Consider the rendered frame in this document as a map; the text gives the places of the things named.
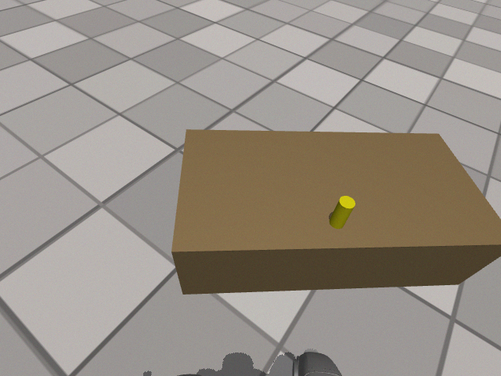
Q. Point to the can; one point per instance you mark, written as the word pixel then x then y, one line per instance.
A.
pixel 342 211

